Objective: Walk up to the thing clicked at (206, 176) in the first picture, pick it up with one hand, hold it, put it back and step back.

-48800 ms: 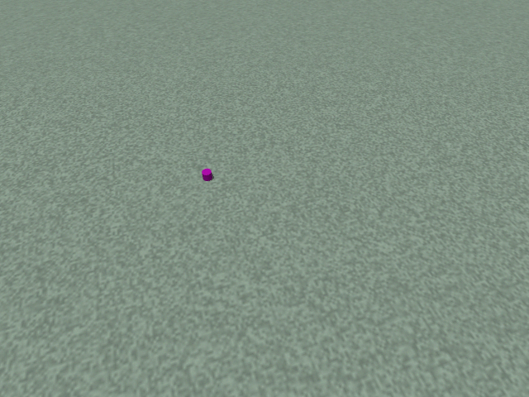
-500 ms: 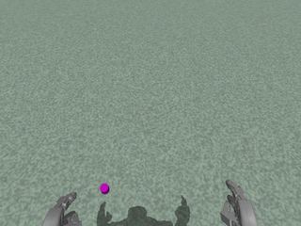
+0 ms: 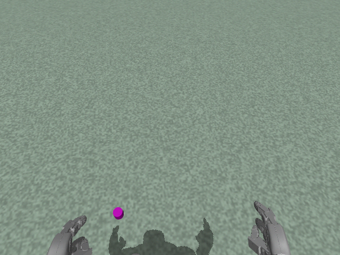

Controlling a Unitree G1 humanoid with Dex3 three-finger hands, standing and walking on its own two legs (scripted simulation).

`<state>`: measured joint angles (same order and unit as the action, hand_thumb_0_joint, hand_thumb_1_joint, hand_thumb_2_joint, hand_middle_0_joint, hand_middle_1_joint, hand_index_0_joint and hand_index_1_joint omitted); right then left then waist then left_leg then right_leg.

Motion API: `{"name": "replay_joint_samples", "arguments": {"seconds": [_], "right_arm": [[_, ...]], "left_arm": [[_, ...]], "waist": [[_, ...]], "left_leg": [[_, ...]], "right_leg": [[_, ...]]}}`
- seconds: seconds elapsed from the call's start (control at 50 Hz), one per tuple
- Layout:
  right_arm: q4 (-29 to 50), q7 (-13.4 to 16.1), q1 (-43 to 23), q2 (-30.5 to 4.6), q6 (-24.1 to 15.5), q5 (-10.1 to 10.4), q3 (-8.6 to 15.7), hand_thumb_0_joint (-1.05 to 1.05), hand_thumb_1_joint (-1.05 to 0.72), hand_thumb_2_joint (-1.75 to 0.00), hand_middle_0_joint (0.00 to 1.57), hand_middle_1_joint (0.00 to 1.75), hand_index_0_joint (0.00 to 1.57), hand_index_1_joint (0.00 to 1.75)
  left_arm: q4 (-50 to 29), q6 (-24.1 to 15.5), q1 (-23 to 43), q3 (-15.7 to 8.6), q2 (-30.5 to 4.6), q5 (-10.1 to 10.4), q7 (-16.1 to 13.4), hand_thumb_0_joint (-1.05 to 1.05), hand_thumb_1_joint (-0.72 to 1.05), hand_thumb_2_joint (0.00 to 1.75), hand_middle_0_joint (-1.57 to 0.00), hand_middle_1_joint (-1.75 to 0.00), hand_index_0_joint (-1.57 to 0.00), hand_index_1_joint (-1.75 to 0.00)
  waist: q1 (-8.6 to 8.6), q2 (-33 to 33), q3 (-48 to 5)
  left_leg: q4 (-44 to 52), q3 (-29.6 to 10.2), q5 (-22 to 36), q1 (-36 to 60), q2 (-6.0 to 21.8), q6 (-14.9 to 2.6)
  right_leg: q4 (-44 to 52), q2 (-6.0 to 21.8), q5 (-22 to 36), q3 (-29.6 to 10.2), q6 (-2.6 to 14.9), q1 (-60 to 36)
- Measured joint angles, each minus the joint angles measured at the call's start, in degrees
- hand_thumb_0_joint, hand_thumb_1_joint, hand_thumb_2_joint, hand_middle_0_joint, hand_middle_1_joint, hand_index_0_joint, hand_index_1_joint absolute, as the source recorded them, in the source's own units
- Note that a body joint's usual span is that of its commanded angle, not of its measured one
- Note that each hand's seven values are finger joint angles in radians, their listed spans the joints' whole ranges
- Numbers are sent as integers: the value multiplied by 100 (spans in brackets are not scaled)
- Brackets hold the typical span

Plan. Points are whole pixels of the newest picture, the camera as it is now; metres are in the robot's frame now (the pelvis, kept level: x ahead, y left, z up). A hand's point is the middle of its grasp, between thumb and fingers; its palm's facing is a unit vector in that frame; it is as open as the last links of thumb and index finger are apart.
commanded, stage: home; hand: left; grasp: from above
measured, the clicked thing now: (118, 213) +0.46 +0.25 -0.69
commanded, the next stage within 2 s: stand in 0.66 s
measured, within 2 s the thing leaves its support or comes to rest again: neither
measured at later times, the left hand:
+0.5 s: hand (91, 252) +0.16 +0.18 -0.05, palm faces +0.04 -0.98 -0.20, open 7.4 cm
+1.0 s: hand out of the picture +0.12 +0.23 -0.10, palm faces +0.03 -0.94 -0.35, open 7.4 cm
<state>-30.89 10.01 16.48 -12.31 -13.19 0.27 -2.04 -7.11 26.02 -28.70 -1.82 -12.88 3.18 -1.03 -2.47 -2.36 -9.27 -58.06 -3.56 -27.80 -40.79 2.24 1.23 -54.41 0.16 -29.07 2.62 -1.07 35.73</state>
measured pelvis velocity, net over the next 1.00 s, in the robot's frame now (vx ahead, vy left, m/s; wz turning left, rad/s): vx -0.01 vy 0.00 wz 0.01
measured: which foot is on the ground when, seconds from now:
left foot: down 0.00-1.00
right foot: down 0.00-1.00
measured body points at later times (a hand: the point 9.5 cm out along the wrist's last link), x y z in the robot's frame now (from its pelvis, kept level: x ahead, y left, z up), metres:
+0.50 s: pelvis +0.00 +0.00 +0.00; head +0.02 +0.00 +0.45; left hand +0.16 +0.23 -0.03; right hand +0.16 -0.25 -0.07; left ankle +0.01 +0.13 -0.68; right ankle -0.02 -0.13 -0.68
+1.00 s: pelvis -0.01 +0.00 +0.03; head +0.02 +0.01 +0.47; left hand +0.12 +0.28 -0.07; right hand +0.11 -0.27 -0.09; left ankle +0.01 +0.13 -0.68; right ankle -0.02 -0.13 -0.68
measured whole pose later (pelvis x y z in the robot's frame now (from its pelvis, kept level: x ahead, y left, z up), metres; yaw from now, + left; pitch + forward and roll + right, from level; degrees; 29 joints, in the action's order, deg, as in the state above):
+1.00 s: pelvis -0.01 +0.00 +0.03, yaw +0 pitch +2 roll +0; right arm -47.6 0.5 10.3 -16.1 -2.4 -3.2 1.4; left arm 34.7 4.6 -12.7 -2.5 -16.9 -2.6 -2.0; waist 1.1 0.9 2.0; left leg -45.9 -1.2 -21.7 -25.8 -0.2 0.3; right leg -46.5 2.7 -25.0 0.7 -1.4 23.0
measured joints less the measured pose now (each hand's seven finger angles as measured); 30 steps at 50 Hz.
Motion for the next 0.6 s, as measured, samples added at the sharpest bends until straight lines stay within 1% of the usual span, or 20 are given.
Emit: {"name": "replay_joint_samples", "arguments": {"seconds": [0.6], "right_arm": [[68,-15,24,-46,117,14,46,2,-90,-90,21,30,20,30]], "left_arm": [[-79,16,-71,10,-38,28,-32,2,90,89,-20,-30,-20,-30]], "waist": [[-16,-4,-22]], "left_leg": [[-31,-15,-20,-35,9,23]], "right_leg": [[-55,-12,-36,10,21,45]]}}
